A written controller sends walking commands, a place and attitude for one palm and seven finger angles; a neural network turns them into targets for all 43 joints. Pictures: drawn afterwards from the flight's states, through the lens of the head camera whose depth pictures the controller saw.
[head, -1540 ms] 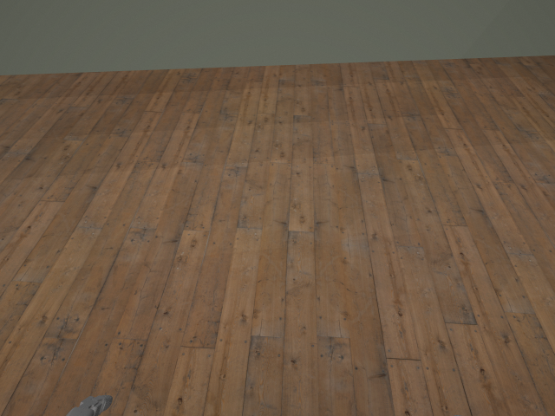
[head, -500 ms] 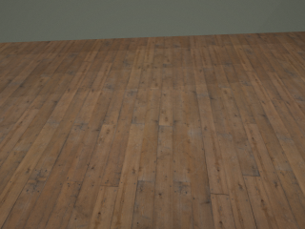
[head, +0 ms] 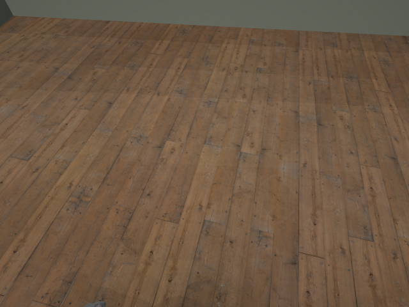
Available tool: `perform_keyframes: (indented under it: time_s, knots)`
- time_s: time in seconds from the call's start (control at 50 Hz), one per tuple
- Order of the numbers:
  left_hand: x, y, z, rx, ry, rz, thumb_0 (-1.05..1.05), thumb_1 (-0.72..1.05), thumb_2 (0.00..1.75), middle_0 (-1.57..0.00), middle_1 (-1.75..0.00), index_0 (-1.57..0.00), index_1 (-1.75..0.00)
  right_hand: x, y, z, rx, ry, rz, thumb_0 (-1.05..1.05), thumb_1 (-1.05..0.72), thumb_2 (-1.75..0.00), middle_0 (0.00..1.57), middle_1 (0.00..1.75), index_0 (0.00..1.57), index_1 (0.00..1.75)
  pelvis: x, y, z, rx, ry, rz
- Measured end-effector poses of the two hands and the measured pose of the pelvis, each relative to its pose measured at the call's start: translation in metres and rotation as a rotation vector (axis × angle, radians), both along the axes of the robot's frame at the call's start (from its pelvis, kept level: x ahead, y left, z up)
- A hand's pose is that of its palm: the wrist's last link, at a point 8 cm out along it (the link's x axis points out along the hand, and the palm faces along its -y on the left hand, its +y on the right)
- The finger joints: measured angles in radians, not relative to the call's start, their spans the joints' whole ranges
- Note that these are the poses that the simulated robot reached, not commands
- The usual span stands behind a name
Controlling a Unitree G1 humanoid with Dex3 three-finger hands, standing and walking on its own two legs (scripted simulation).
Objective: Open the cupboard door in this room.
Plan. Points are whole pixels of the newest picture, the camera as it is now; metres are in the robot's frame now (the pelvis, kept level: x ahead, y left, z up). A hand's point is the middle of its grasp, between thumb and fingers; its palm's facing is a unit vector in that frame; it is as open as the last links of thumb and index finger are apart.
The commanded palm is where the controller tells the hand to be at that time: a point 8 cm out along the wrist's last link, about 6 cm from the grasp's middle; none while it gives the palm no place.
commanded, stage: turn or walk to find it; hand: left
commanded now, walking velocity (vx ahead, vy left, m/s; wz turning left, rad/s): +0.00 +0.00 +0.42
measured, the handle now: out of the picture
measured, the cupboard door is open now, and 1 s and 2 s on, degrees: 0 0 0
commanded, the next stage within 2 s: none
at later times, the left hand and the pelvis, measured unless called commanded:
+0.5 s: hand out of the picture -0.07 +0.19 -0.19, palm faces +0.29 -0.93 -0.21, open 7.4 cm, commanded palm none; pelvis -0.04 +0.00 -0.01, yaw +16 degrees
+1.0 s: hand out of the picture -0.05 +0.25 -0.15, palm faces +0.45 -0.86 -0.25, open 7.4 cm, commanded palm none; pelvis -0.06 +0.01 +0.00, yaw +27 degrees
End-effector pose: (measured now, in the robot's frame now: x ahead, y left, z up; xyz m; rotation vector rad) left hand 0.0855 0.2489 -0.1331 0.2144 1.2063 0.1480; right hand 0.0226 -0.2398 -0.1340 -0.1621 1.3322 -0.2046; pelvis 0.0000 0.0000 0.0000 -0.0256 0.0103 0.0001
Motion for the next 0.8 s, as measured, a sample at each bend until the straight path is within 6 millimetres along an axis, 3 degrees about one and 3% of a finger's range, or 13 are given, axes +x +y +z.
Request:
perform_keyframes:
  time_s: [0.08,0.14,0.24,0.34,0.44,0.54,0.6,0.7,0.8]
  knots:
    - [-0.013,-0.008,0.007,0.027,-0.045,0.039,0.01,0.91,0.90,-0.20,-0.30,-0.20,-0.30,0.001,-0.019,-0.009,0.009,-0.011,0.029,0.01,-0.90,-0.90,0.21,0.30,0.20,0.30,-0.012,-0.014,-0.004,0.013,0.003,0.042]
    - [-0.034,-0.015,0.010,0.056,-0.063,0.069,0.01,0.91,0.90,-0.20,-0.30,-0.20,-0.30,0.005,-0.036,-0.017,0.013,-0.026,0.048,0.01,-0.90,-0.90,0.21,0.30,0.20,0.30,-0.020,-0.025,-0.009,0.024,-0.007,0.067]
    - [-0.076,-0.024,0.017,0.057,-0.030,0.144,0.01,0.91,0.90,-0.20,-0.30,-0.20,-0.30,0.018,-0.052,-0.007,0.003,-0.041,0.101,0.01,-0.91,-0.90,0.20,0.30,0.20,0.30,-0.024,-0.032,-0.001,0.044,-0.023,0.125]
    - [-0.110,-0.029,0.010,0.028,0.004,0.208,0.01,0.91,0.90,-0.20,-0.30,-0.20,-0.30,0.030,-0.052,-0.001,-0.021,-0.030,0.164,0.01,-0.91,-0.90,0.20,0.30,0.20,0.30,-0.026,-0.030,0.000,0.047,-0.024,0.188]
    - [-0.149,-0.027,-0.006,-0.019,0.060,0.280,0.01,0.91,0.90,-0.20,-0.30,-0.20,-0.30,0.052,-0.029,0.002,-0.040,-0.017,0.256,0.01,-0.91,-0.90,0.20,0.30,0.19,0.30,-0.032,-0.017,-0.004,0.037,-0.013,0.242]
    - [-0.192,-0.008,-0.033,-0.066,0.135,0.366,0.01,0.91,0.90,-0.21,-0.30,-0.21,-0.30,0.083,0.016,0.003,-0.057,-0.087,0.363,0.01,-0.91,-0.90,0.20,0.30,0.19,0.30,-0.041,0.007,-0.017,0.023,0.000,0.297]
    - [-0.209,0.005,-0.035,-0.068,0.183,0.392,0.01,0.91,0.90,-0.20,-0.30,-0.20,-0.30,0.092,0.042,0.013,-0.047,-0.135,0.398,0.01,-0.91,-0.90,0.20,0.30,0.20,0.30,-0.046,0.015,-0.012,0.018,-0.008,0.298]
    - [-0.206,0.026,-0.022,-0.061,0.136,0.427,0.01,0.91,0.90,-0.20,-0.30,-0.20,-0.30,0.090,0.068,0.026,-0.036,-0.158,0.436,0.00,-0.91,-0.90,0.21,0.30,0.20,0.30,-0.052,0.025,0.001,-0.010,-0.017,0.342]
    - [-0.191,0.041,-0.009,-0.032,0.037,0.451,0.01,0.91,0.90,-0.20,-0.30,-0.20,-0.30,0.080,0.075,0.025,-0.018,-0.143,0.454,0.00,-0.90,-0.90,0.21,0.30,0.20,0.30,-0.056,0.028,0.005,-0.007,-0.019,0.381]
